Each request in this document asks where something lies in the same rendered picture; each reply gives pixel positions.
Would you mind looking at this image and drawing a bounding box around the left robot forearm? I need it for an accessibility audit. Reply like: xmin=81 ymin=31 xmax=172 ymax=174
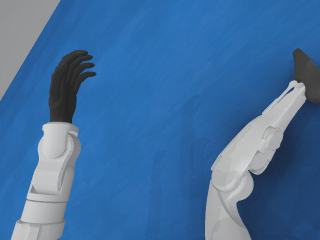
xmin=11 ymin=122 xmax=81 ymax=240

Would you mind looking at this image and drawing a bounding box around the robot left hand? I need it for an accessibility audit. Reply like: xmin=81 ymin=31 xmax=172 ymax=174
xmin=48 ymin=50 xmax=96 ymax=124

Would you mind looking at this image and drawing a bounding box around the robot right foot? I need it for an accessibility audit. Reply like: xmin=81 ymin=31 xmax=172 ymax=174
xmin=292 ymin=48 xmax=320 ymax=104

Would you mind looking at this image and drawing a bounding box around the robot right shin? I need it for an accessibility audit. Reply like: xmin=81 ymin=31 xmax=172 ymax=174
xmin=211 ymin=80 xmax=307 ymax=192

